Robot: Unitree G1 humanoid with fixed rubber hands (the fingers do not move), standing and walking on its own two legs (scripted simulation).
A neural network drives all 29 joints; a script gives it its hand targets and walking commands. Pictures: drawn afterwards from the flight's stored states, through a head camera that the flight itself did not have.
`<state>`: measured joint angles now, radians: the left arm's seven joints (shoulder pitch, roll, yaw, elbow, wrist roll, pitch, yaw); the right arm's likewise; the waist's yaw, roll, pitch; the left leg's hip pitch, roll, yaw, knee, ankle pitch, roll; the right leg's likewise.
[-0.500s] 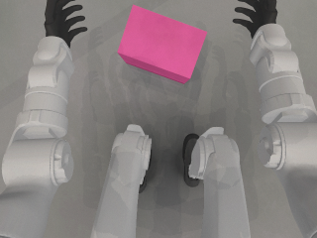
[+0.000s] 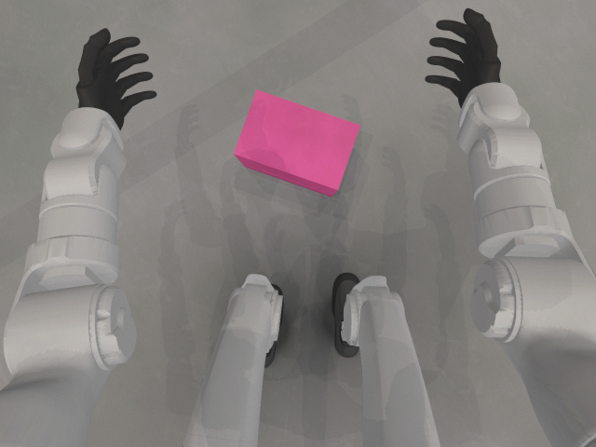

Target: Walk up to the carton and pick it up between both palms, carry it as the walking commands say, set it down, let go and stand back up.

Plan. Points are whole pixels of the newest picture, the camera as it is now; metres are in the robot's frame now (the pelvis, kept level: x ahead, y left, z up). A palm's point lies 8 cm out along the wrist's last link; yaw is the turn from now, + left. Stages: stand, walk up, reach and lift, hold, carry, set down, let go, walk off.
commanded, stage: set down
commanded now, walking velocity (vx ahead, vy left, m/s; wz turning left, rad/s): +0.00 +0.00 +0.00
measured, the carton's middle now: (297, 148) +0.54 +0.04 -0.50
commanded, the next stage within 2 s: let go in 0.36 s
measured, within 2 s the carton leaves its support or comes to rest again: neither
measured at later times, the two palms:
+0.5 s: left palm (68, 102) +0.46 +0.25 -0.01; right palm (505, 81) +0.50 -0.17 -0.02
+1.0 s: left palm out of the picture +0.32 +0.24 +0.11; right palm out of the picture +0.33 -0.21 +0.09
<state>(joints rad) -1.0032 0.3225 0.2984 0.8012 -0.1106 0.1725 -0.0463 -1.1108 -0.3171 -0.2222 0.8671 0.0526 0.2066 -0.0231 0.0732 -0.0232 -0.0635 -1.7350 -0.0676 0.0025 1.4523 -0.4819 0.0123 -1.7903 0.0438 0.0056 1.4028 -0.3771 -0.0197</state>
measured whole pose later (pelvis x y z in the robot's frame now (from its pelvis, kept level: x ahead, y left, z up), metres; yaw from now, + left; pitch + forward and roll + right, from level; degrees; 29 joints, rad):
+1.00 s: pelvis +0.10 +0.01 +0.18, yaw -1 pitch +15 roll -1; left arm 0.03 0.20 0.07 0.53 0.00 0.00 -0.07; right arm 0.01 -0.20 -0.06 0.52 -0.03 0.02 0.01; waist 0.02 0.04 -0.04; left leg -0.53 -0.06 -0.04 0.61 -0.34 0.03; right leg -0.58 0.04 0.03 0.59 -0.26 -0.01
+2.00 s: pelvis +0.12 +0.00 +0.19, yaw +0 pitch -1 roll +0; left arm 0.16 0.35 0.05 0.72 0.03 0.01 0.01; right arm 0.19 -0.36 -0.04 0.74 -0.04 0.01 -0.02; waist -0.01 -0.01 0.01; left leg -0.12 -0.04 -0.06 0.45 -0.32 0.02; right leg -0.19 0.05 0.02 0.46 -0.26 -0.03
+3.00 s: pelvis +0.10 +0.00 +0.20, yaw -1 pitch -2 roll +0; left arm 0.13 0.38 0.00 1.01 0.02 -0.02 0.02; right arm 0.14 -0.38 0.00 1.00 -0.02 -0.01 -0.02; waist 0.00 0.00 0.02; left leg -0.05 -0.04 -0.04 0.31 -0.22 0.03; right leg -0.13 0.04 0.04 0.33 -0.17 -0.02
